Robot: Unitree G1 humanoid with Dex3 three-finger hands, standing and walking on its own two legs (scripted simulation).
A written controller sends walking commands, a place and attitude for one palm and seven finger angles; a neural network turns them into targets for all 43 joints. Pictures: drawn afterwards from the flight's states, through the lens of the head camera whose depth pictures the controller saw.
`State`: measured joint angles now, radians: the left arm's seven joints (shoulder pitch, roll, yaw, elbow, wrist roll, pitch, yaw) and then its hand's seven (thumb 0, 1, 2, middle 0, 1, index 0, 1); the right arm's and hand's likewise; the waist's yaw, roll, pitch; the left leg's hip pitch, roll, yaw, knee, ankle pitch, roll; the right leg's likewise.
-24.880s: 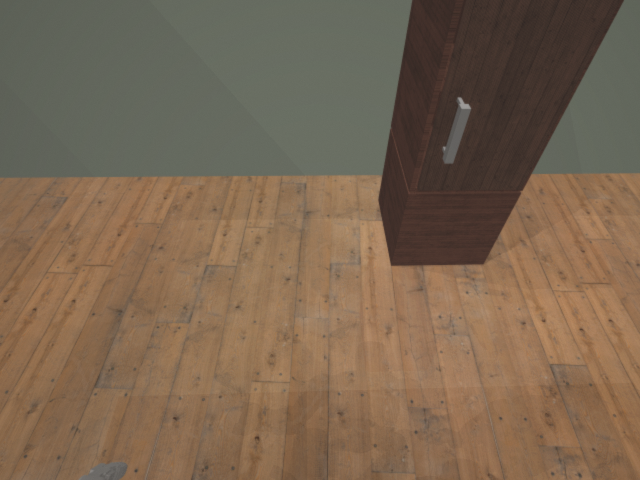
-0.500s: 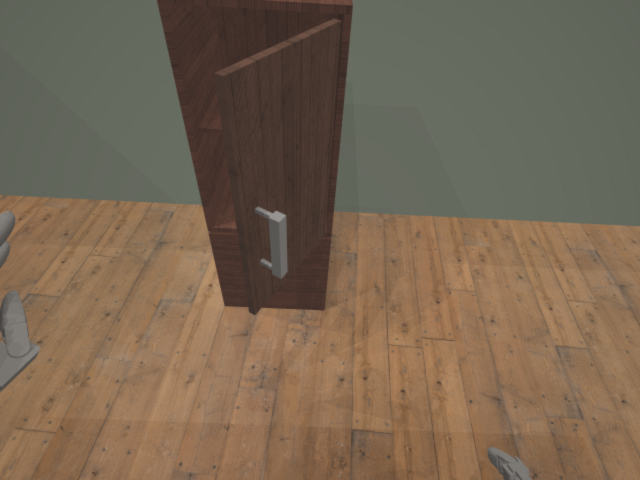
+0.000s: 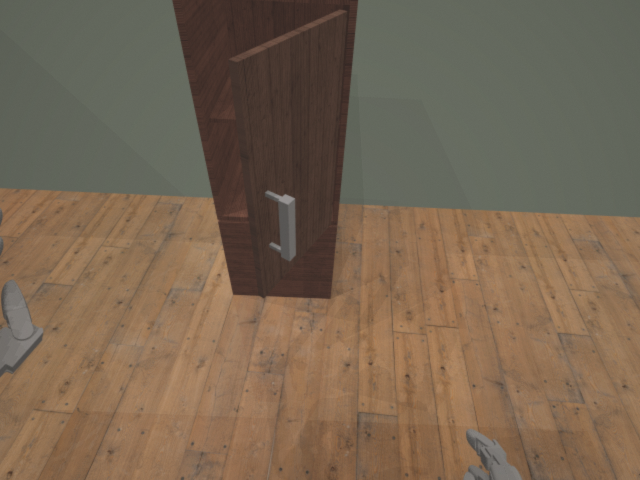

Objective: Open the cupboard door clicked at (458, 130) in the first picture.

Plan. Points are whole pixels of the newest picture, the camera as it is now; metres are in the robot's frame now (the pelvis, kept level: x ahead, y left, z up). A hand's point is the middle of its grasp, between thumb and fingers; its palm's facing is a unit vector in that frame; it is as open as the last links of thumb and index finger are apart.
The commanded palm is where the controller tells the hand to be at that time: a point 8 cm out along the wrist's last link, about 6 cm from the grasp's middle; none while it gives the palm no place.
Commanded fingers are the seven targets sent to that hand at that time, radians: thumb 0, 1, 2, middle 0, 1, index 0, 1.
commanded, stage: let the arm hang, fingers relaxed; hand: left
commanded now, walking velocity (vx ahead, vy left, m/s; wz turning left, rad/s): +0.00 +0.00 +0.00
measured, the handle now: (279, 225) +0.64 +0.11 -0.10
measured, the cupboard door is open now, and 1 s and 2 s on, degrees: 60 60 60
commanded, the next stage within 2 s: look to check the result in 1.16 s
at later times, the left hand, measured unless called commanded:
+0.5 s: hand out of the picture +0.00 +0.17 -0.17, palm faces +0.06 -0.98 -0.21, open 7.0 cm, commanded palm none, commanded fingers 0.00 0.90 0.90 -0.20 -0.30 -0.20 -0.30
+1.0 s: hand out of the picture +0.00 +0.13 -0.17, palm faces +0.06 -0.98 -0.17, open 7.4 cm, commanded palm none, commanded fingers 0.00 0.90 0.90 -0.20 -0.30 -0.20 -0.30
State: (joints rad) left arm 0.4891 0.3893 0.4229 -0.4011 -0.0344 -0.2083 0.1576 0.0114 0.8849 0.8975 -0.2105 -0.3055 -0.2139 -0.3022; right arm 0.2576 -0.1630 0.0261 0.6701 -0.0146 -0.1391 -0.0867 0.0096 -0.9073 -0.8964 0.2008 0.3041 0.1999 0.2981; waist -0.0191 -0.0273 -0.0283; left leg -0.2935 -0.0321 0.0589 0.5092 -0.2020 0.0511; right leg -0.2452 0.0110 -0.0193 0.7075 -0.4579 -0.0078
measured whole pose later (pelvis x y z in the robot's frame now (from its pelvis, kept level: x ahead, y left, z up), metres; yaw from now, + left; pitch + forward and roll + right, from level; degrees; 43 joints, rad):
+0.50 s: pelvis +0.01 -0.02 +0.01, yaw +2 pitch -1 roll -1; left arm 0.30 0.21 0.02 1.05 0.01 0.02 0.02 -0.03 0.99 0.90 -0.21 -0.30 -0.21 -0.30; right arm 0.29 -0.18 0.00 1.09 -0.02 0.03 -0.03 0.00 -0.91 -0.90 0.20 0.30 0.20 0.30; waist -0.01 -0.02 0.06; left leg -0.27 0.00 0.00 0.47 -0.19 0.01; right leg -0.14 0.04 -0.10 0.43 -0.27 -0.06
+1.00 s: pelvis +0.01 -0.02 +0.01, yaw +2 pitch -2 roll +0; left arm 0.30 0.11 0.00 1.14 0.01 -0.01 0.03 0.00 0.91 0.90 -0.20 -0.30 -0.20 -0.30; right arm 0.29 -0.12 0.00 1.15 -0.02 0.01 -0.04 0.00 -0.92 -0.90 0.20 0.30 0.20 0.30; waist -0.01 0.02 0.03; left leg -0.22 -0.01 0.01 0.42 -0.17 0.01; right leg -0.12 0.04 -0.09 0.42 -0.27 -0.07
